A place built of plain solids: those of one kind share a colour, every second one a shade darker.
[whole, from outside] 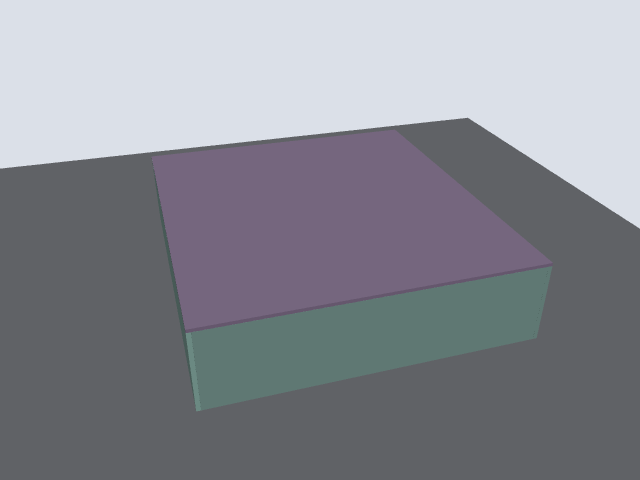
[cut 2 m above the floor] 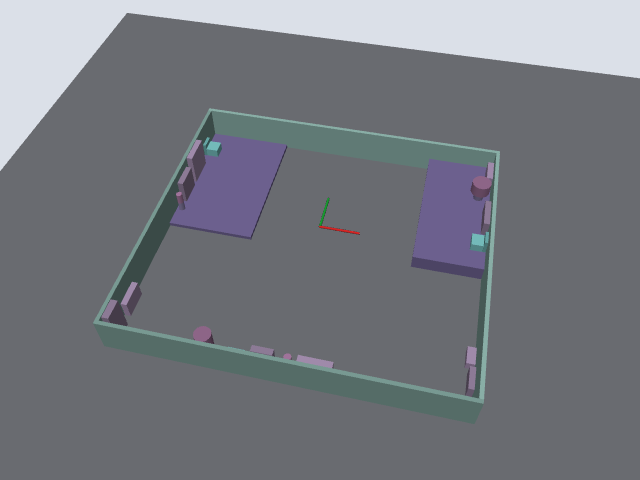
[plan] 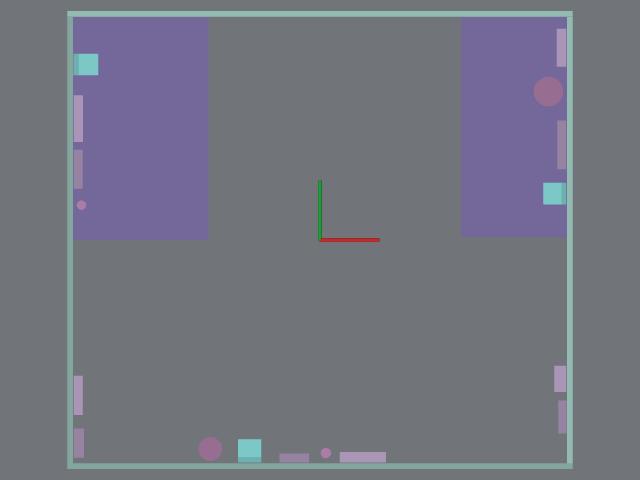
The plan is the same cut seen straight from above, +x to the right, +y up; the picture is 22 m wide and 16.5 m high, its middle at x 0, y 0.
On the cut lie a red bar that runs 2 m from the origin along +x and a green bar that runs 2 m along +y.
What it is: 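A loft; one open main floor with 3 platforms, their free sides bare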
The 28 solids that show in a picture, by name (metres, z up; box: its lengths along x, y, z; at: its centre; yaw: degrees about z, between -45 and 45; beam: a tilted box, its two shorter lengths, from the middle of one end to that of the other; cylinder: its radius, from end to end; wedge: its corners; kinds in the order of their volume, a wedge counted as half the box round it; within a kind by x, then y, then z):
{
 "wall_1": {"box": [0.2, 15.34, 4.01], "at": [-8.59, 0.0, 1.96]},
 "wall_2": {"box": [17.38, 0.2, 4.01], "at": [0.0, -7.77, 1.96]},
 "wall_3": {"box": [17.38, 0.2, 4.01], "at": [0.0, 7.77, 1.96]},
 "wall_4": {"box": [0.2, 15.34, 4.01], "at": [8.59, 0.0, 1.96]},
 "roof_1": {"box": [17.38, 15.74, 0.16], "at": [0.0, 0.0, 4.04]},
 "floor_1": {"box": [4.65, 7.67, 0.26], "at": [-6.16, 3.84, 0.08]},
 "floor_2": {"box": [3.64, 7.57, 0.88], "at": [6.67, 3.88, 0.39]},
 "case_1": {"box": [0.32, 1.35, 1.01], "at": [-8.31, -5.34, 0.46]},
 "case_2": {"box": [0.32, 1.34, 1.36], "at": [-8.31, 2.44, 0.89]},
 "case_3": {"box": [0.33, 1.61, 1.97], "at": [-8.31, 4.17, 1.19]},
 "case_4": {"box": [0.36, 1.01, 2.12], "at": [-8.29, -6.98, 1.01]},
 "case_5": {"box": [1.01, 0.32, 2.25], "at": [-0.88, -7.49, 1.07]},
 "case_6": {"box": [1.59, 0.36, 1.92], "at": [1.48, -7.47, 0.91]},
 "case_7": {"box": [0.42, 0.9, 0.52], "at": [8.26, -4.77, 0.21]},
 "case_8": {"box": [0.33, 1.31, 0.78], "at": [8.3, 6.61, 1.22]},
 "case_9": {"box": [0.32, 1.68, 0.86], "at": [8.31, 3.27, 1.26]},
 "case_10": {"box": [0.28, 1.14, 0.81], "at": [8.33, -6.08, 0.36]},
 "bush_1": {"cylinder": 0.16, "from": [-8.2, 1.19, 0.76], "to": [-8.2, 1.19, 1.36]},
 "bush_2": {"cylinder": 0.41, "from": [-3.77, -7.18, 0.47], "to": [-3.77, -7.18, 1.8]},
 "bush_3": {"cylinder": 0.18, "from": [0.2, -7.33, 0.59], "to": [0.2, -7.33, 1.55]},
 "bush_4": {"cylinder": 0.51, "from": [7.85, 5.1, 1.35], "to": [7.85, 5.1, 2.46]},
 "chair_1": {"box": [0.18, 0.74, 0.77], "at": [-8.38, 6.04, 0.59]},
 "chair_2": {"box": [0.67, 0.74, 0.5], "at": [-7.96, 6.04, 0.46]},
 "chair_3": {"box": [0.81, 0.19, 0.82], "at": [-2.42, -7.56, 0.36]},
 "chair_4": {"box": [0.81, 0.61, 0.53], "at": [-2.42, -7.15, 0.21]},
 "chair_5": {"box": [0.63, 0.76, 0.46], "at": [7.99, 1.59, 1.06]},
 "chair_6": {"box": [0.17, 0.76, 0.76], "at": [8.39, 1.59, 1.21]},
 "pot_1": {"cylinder": 0.16, "from": [-8.2, 1.19, 0.21], "to": [-8.2, 1.19, 0.76]}
}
